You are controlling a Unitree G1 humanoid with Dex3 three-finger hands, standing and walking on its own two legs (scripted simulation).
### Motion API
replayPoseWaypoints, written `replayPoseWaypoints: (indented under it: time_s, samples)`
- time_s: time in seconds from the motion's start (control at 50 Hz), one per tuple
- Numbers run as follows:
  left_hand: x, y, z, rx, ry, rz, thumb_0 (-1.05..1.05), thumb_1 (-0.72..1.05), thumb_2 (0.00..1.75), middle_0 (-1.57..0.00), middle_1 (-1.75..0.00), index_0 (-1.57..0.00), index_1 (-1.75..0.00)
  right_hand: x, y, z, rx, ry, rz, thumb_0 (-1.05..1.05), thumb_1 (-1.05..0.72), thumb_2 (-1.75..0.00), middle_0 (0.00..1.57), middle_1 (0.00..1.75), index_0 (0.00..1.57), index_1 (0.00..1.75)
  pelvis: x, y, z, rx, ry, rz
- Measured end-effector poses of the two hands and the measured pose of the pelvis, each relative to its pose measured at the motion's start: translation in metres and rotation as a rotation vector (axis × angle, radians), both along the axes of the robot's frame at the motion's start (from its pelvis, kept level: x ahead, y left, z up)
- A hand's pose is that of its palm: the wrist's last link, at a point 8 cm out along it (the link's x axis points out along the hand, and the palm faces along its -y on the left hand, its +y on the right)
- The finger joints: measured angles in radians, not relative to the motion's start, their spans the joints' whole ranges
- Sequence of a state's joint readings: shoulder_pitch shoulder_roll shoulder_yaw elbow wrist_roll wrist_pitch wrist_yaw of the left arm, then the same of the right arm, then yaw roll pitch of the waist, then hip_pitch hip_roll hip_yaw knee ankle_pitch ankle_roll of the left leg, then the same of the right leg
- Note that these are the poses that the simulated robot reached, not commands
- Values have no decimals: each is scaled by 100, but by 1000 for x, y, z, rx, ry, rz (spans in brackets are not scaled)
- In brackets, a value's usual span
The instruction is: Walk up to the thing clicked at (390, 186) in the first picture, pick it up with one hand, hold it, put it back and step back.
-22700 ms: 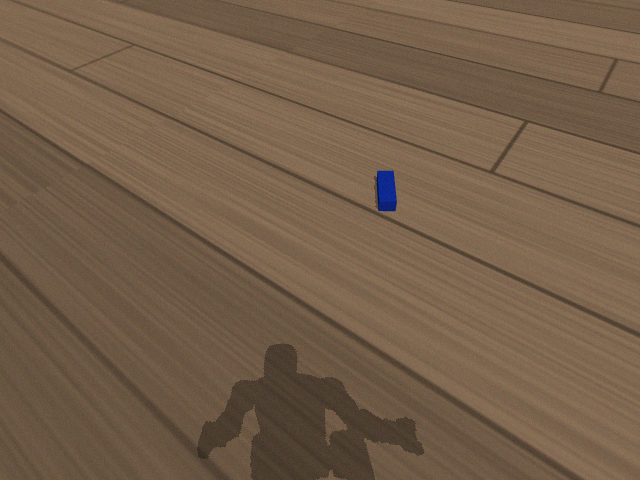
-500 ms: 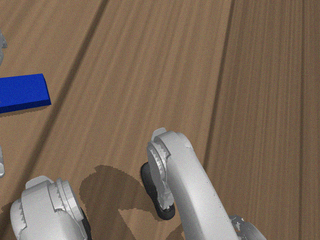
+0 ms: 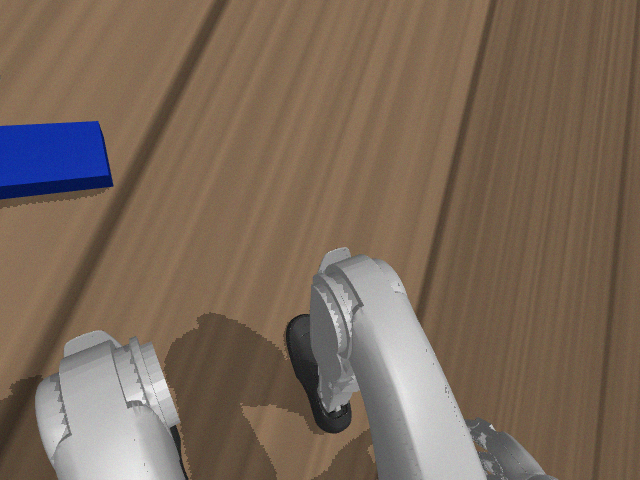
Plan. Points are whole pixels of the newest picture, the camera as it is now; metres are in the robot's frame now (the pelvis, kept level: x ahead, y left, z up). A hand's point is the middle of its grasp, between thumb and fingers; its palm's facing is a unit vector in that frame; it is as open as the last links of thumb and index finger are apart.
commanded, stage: close in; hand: left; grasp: from above
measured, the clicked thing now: (12, 163) +0.55 +0.25 -0.29
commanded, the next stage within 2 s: rest palm in 0.08 s
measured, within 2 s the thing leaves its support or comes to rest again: neither
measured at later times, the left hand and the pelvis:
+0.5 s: hand out of the picture +0.52 +0.25 -0.22, palm faces -0.50 -0.02 -0.87, open 13.9 cm; pelvis -0.01 +0.00 -0.01, yaw -2 degrees
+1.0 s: hand out of the picture +0.53 +0.26 -0.25, palm faces -0.48 -0.04 -0.87, open 13.7 cm; pelvis +0.00 +0.01 -0.01, yaw -4 degrees
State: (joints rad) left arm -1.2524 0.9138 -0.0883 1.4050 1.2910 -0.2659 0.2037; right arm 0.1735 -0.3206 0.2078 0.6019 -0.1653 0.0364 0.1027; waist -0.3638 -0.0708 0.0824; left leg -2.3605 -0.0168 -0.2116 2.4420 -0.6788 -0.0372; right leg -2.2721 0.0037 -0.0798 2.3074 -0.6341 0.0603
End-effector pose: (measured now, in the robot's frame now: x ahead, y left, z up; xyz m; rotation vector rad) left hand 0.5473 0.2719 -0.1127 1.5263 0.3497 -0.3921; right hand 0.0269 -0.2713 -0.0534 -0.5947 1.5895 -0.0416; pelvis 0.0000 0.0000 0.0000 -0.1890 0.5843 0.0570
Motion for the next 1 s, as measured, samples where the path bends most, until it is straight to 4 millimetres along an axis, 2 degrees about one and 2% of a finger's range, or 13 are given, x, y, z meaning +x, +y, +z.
replayPoseWaypoints:
  time_s: [0.1, 0.18, 0.3, 0.52, 0.84, 1.0]
  samples:
    - [4, -18, -3, -13, -13, -27, 0, -47, 107, -10, -115, -12, -112, 3, 1, 10, -21, -33, -7, 0, -92, -90, 20, 30, 21, 30, 1, 2, 3, -13, 3, -5]
    - [1, -25, -10, 1, -3, -14, 0, -46, 106, -9, -114, -12, -111, -3, 7, 12, -11, -54, -29, 0, -92, -90, 20, 30, 21, 30, 0, 4, 5, -15, 6, -7]
    - [-6, -24, -20, 15, 15, 28, 0, -47, 102, -9, -109, -11, -107, -18, 19, 6, 31, -50, -49, 0, -91, -90, 20, 30, 21, 30, -4, 4, 4, -9, 1, -11]
    - [-16, -20, -56, 8, 49, 37, 0, -50, 101, -8, -104, -9, -103, -38, 32, 0, 57, -5, -46, 0, -91, -90, 20, 30, 21, 30, -5, 5, -6, -16, -19, -22]
    - [-7, -15, -76, 4, 9, 67, 0, -49, 104, -9, -104, -9, -104, -18, 26, 10, 40, -16, 29, 0, -91, -90, 20, 30, 21, 30, 4, 6, -7, -39, -19, -33]
    - [-10, -11, -85, 8, 34, 91, 0, -47, 103, -9, -105, -10, -104, -19, 27, 10, 49, -1, 40, 0, -91, -90, 20, 30, 21, 30, 3, 7, -8, -46, -26, -36]
